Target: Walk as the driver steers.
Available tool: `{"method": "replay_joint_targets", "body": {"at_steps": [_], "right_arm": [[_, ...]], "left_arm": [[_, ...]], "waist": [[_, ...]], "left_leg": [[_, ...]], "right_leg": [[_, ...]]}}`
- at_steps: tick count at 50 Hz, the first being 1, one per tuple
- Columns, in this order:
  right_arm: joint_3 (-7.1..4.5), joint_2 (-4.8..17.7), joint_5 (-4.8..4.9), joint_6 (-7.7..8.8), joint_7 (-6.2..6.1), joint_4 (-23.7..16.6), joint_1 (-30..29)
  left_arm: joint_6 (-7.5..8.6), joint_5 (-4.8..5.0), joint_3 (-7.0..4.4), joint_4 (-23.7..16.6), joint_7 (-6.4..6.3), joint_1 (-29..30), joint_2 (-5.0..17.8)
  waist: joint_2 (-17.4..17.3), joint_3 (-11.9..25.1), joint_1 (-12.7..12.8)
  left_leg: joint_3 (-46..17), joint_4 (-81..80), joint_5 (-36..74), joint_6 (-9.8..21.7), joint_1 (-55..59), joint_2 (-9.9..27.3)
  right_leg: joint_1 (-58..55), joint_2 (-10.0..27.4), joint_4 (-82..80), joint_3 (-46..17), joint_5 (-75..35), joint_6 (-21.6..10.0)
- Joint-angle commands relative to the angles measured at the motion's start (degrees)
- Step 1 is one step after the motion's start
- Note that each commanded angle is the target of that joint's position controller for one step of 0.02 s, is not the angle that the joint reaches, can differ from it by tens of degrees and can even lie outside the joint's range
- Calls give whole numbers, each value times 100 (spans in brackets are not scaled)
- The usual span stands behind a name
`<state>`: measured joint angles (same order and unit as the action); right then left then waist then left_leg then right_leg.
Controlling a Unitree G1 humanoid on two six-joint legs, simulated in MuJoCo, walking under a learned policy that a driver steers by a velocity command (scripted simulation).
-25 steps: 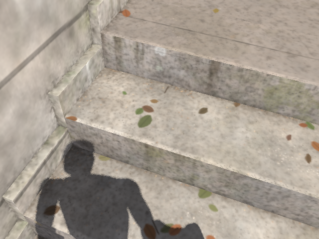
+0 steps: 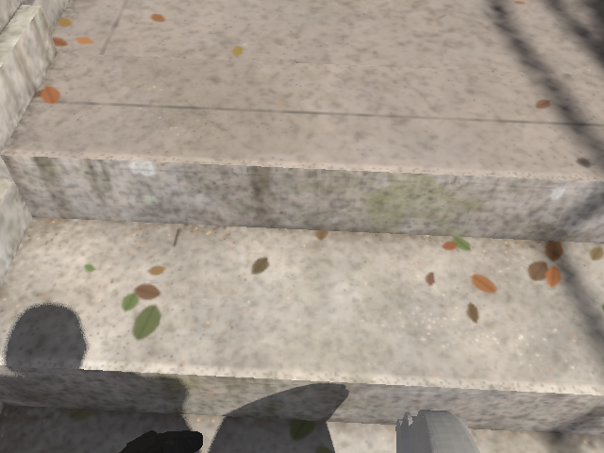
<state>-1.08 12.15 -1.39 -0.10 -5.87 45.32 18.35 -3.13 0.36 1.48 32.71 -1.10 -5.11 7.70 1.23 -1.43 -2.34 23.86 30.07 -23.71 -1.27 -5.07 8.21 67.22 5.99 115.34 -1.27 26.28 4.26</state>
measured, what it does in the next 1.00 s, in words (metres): climbs, turning right: right foot 0.17 m higher, then left foot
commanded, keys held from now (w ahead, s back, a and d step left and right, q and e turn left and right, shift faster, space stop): e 0.32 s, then no key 0.32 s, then w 0.36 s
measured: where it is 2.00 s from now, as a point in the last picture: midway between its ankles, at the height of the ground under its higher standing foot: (486, 166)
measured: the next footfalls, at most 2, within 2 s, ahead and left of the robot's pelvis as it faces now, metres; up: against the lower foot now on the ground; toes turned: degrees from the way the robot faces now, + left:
right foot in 0.10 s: +0.23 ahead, -0.17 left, +0.17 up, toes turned -12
left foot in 0.76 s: +0.34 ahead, +0.04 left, +0.17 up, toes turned -18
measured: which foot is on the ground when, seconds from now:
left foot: down 0.00-0.14, up 0.16-0.74, down 0.76-1.00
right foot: up 0.00-0.08, down 0.10-0.76, up 0.78-1.00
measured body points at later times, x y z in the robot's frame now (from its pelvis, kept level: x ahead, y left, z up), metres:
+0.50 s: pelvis +0.16 -0.08 +0.15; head +0.16 -0.12 +0.60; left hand +0.36 +0.09 +0.07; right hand +0.27 -0.33 +0.04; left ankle +0.26 +0.08 -0.40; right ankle +0.19 -0.17 -0.56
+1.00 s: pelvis +0.32 -0.07 +0.18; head +0.32 -0.05 +0.63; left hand +0.55 +0.06 +0.07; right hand +0.17 -0.26 +0.05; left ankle +0.30 +0.06 -0.56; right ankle +0.28 -0.20 -0.30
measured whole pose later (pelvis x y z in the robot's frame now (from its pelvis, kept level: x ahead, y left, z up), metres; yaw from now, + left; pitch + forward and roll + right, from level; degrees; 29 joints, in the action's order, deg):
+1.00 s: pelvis +0.32 -0.07 +0.18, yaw -19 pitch +2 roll -1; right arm -1.4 8.5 -1.5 2.5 0.2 51.4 33.4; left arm 2.9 1.6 -1.8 40.5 1.9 -10.4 10.0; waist 2.8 4.9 -4.4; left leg 0.9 26.6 -19.8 2.7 -9.6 0.9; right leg 56.7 1.3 110.4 0.1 12.3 -0.3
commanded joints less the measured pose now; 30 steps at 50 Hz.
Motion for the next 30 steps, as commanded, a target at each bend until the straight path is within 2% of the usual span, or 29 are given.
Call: {"method": "replay_joint_targets", "body": {"at_steps": [1,2,3,4,5,6,7,8,9,10,11,12,13,14,15,17,18,20,21,22,23,24,25,26,27,28,29,30], "right_arm": [[-295,1035,91,-137,-73,-337,-241],[-366,1224,125,-161,-56,-421,-412],[-526,1766,238,-251,8,-382,-610],[-572,1898,302,-287,32,-403,-540],[-516,1779,318,-244,138,-145,-156],[-422,1649,290,-176,182,-169,-50],[-259,1280,197,-41,192,-690,-324],[-188,1192,191,165,390,-687,-495],[-203,991,339,236,620,-606,-627],[-147,759,345,221,661,-858,-1038],[-107,503,252,213,583,-1051,-1271],[-35,290,112,197,502,-1111,-1112],[4,202,92,205,510,-1141,-890],[11,193,107,214,530,-1159,-774],[35,168,76,219,545,-1195,-708],[78,133,111,169,542,-1229,-623],[139,8,105,129,442,-1279,-613],[104,172,56,73,314,-1291,-627],[131,116,71,27,210,-1453,-931],[134,143,51,5,132,-1464,-954],[130,152,67,-23,72,-1479,-969],[43,287,103,-26,28,-1362,-957],[17,304,117,-26,-8,-1333,-965],[2,228,112,-49,4,-1151,-621],[-25,209,153,-64,3,-1115,-517],[-7,118,201,-66,19,-1165,-621],[18,97,125,-20,51,-1302,-776],[59,35,78,29,111,-1352,-852]], "left_arm": [[157,3,216,-1119,155,1222,-154],[146,9,219,-1166,179,1229,-90],[130,124,224,-1152,213,999,-168],[146,164,62,-1006,215,788,195],[237,69,-118,-615,187,112,541],[285,82,-376,-380,176,-703,1021],[250,30,-753,-138,101,-1536,1999],[229,-176,-821,-478,4,-1138,2303],[305,-338,-647,-622,39,-695,2044],[352,-209,-549,-574,72,-594,1678],[421,-41,-458,-409,139,-423,1262],[476,5,-363,-228,168,-285,859],[520,26,-332,-113,188,-195,689],[568,-1,-333,-80,178,-214,680],[610,-35,-331,-64,168,-308,739],[637,-15,-329,25,95,-496,834],[568,9,-323,21,64,-506,888],[477,-17,-280,-17,-37,-442,844],[347,-33,-250,-150,-139,-332,882],[286,-50,-232,-191,-186,-332,902],[237,-78,-204,-238,-242,-365,894],[328,-149,-191,-428,-232,-131,836],[373,-170,-183,-482,-243,-141,840],[402,-305,-112,-524,-201,10,748],[404,-283,-81,-561,-178,-3,700],[380,-217,-41,-538,-183,-61,621],[389,-146,-42,-524,-182,-145,586],[401,-119,-38,-503,-210,-200,538]], "waist": [[-519,-31,160],[-437,20,206],[-1014,122,491],[-845,286,500],[-659,662,595],[-710,1195,975],[942,1993,1132],[2021,2988,958],[1087,3193,766],[546,2566,694],[264,1462,472],[237,1003,222],[239,708,2],[212,593,-82],[323,623,-39],[168,498,-84],[171,494,-102],[283,419,-104],[530,393,-21],[628,503,46],[683,550,113],[677,728,169],[634,743,252],[722,1001,213],[660,911,251],[604,843,331],[357,660,361],[292,594,411]], "left_leg": [[-996,-1439,2987,893,783,1374],[-901,-1609,2866,930,458,1376],[-618,-1945,3954,1030,29,1316],[-597,-1583,5279,1099,71,1312],[-310,-947,7916,1096,445,1095],[-403,136,8996,817,131,891],[-640,2686,6885,171,-1903,23],[-2028,5028,574,-25,-2702,-1109],[-3246,6337,463,67,-2927,-1093],[-3192,6686,708,183,-3315,-1016],[-3144,6597,839,298,-3783,-870],[-3082,6771,994,386,-3882,-765],[-3021,6923,1098,460,-3830,-745],[-2995,7010,1240,515,-3837,-753],[-2991,7526,1219,547,-3972,-820],[-2993,7766,1354,551,-4429,-806],[-3067,7450,1461,429,-4566,-752],[-3005,6963,1872,213,-4642,-682],[-2837,6341,1738,19,-4677,-682],[-2812,6167,1764,-123,-4508,-686],[-2786,6040,1798,-273,-4514,-707],[-2770,5960,1923,-312,-4400,-650],[-2838,5956,1933,-386,-4422,-637],[-2698,6708,1800,-437,-4199,-767],[-2783,6939,1657,-463,-4288,-795],[-2825,7183,1501,-483,-4464,-825],[-2972,6595,1453,-470,-4710,-697],[-2971,6048,1444,-473,-4723,-633]], "right_leg": [[804,503,-1749,258,-159,-126],[81,508,-2359,376,-400,-218],[-1222,232,-3621,790,1146,-466],[-2079,-102,-4249,1101,941,-591],[-2887,-772,-4569,1516,133,-907],[-4157,-1135,-5360,943,-545,-1320],[-6057,-280,-6127,-1701,-958,-2238],[-6608,412,-8504,-4341,105,-2816],[-6231,782,-8987,-4643,797,-2422],[-5576,643,-8819,-4200,1168,-2026],[-4720,386,-8456,-3493,1001,-1724],[-4083,192,-8034,-2960,829,-1512],[-3677,15,-7872,-2587,805,-1420],[-3524,-41,-7944,-2413,620,-1379],[-3590,28,-8132,-2590,422,-1403],[-3717,42,-8344,-2472,193,-1387],[-3735,-52,-8353,-2119,-173,-1241],[-3689,-138,-8434,-1814,-326,-1223],[-3907,-103,-8769,-1785,-717,-1263],[-4004,-104,-8835,-1724,-855,-1324],[-4128,-40,-8882,-1776,-974,-1435],[-4272,117,-8938,-1839,-1410,-1424],[-4344,228,-8963,-1921,-1531,-1534],[-4285,314,-8852,-1982,-1555,-1691],[-4331,326,-8847,-2013,-1368,-1758],[-4543,359,-8821,-2091,-1239,-1779],[-4824,381,-8812,-2208,-1166,-1781],[-5039,397,-8811,-2249,-1179,-1799]]}}
Velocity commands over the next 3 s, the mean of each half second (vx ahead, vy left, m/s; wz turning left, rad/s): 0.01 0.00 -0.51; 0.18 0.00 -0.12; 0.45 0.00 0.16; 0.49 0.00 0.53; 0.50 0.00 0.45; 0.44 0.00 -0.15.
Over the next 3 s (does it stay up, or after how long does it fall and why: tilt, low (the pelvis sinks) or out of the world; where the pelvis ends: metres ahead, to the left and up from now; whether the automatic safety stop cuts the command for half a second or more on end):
stays up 1.42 -0.24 0.51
